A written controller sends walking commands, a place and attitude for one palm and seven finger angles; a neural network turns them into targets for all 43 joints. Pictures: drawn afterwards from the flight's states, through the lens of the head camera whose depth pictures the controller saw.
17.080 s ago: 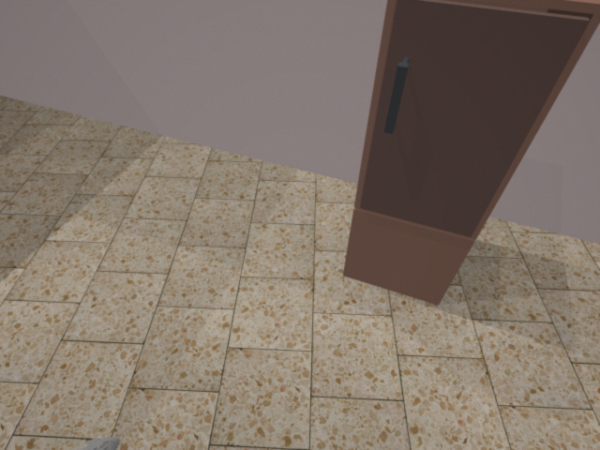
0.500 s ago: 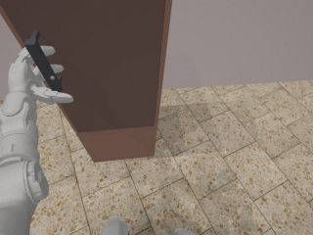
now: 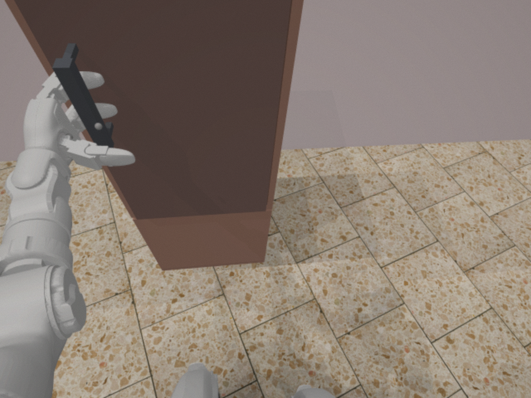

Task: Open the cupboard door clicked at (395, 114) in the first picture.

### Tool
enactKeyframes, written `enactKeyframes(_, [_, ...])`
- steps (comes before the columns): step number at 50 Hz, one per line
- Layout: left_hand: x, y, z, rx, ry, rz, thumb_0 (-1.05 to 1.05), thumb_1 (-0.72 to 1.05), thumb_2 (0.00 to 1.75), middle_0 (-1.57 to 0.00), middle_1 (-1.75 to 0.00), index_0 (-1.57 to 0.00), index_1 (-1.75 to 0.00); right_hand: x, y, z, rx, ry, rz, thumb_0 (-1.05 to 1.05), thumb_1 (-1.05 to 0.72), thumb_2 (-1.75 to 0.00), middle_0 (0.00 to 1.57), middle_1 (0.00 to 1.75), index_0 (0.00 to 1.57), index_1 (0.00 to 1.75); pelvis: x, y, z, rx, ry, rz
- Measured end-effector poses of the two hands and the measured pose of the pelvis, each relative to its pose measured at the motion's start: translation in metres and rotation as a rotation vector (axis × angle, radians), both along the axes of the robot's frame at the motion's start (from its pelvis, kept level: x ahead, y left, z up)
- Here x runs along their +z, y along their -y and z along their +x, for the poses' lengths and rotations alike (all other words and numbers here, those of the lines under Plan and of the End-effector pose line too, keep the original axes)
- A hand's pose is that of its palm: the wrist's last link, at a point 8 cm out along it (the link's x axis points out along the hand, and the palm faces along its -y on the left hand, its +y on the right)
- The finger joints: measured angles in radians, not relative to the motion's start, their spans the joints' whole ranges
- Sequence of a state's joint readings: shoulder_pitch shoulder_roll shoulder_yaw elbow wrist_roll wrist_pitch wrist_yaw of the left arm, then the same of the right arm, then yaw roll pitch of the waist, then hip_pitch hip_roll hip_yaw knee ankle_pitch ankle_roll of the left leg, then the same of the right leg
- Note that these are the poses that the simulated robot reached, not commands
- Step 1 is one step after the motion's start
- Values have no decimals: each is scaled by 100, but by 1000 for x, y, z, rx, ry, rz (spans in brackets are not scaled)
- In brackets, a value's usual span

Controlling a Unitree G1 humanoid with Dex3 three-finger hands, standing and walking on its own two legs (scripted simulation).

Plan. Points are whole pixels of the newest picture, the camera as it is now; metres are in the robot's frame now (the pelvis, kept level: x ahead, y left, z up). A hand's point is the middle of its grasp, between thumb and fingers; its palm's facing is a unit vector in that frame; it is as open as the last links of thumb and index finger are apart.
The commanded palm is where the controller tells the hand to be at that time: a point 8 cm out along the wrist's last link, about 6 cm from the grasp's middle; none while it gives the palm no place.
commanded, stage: close the thumb around the handle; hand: left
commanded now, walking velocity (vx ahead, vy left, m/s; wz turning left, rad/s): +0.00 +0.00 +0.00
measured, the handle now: (90, 102) +0.54 +0.24 +0.12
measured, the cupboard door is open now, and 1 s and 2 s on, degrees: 0 6 50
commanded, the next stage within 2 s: pull the door open along its arc in 0.56 s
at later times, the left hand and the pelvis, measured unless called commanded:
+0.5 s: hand (99, 124) +0.49 +0.22 +0.12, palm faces +0.07 -1.00 +0.00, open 5.6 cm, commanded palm +0.46 +0.26 +0.11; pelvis +0.00 +0.00 +0.00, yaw +0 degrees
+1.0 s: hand (99, 142) +0.45 +0.21 +0.12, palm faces +0.04 -1.00 -0.01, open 5.8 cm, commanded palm +0.39 +0.27 +0.11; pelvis +0.02 +0.00 +0.01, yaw -1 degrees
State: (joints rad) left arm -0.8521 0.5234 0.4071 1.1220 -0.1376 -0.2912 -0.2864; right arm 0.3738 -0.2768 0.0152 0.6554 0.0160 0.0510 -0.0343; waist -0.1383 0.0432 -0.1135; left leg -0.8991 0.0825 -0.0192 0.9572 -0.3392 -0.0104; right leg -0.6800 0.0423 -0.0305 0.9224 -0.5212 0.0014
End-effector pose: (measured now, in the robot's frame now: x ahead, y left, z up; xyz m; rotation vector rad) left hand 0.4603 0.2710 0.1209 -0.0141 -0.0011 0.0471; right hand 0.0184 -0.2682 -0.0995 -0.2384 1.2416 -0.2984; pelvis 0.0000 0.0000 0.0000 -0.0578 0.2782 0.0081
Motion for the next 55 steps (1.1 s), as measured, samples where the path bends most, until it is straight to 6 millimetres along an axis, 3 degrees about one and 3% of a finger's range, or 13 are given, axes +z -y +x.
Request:
enactKeyframes(6, [0,1,3,10,1,1,-1,-20,43,-33,-124,-32,-123,-1,-4,-4,-10,-5,12,1,-91,-90,20,30,20,30,0,0,1,-6,-1,2])
enactKeyframes(25, [1,1,2,19,-1,10,1,74,83,-38,-134,-39,-133,-1,-2,-5,-14,-20,16,1,-91,-90,20,30,20,30,1,1,4,-3,0,4])
enactKeyframes(43, [1,2,-4,14,4,16,0,75,80,-37,-135,-36,-135,0,1,7,-23,13,25,1,-91,-90,20,30,20,30,4,4,9,-16,5,13])
enactKeyframes(49, [0,6,-25,1,18,23,0,74,77,-36,-135,-34,-134,4,-2,24,-32,65,54,1,-91,-90,20,30,20,30,10,4,17,-29,29,24])
enactKeyframes(55, [-1,16,-57,-36,32,11,0,73,75,-35,-134,-32,-133,13,-5,62,-5,184,78,1,-91,-90,20,30,20,30,16,4,24,-35,62,34])
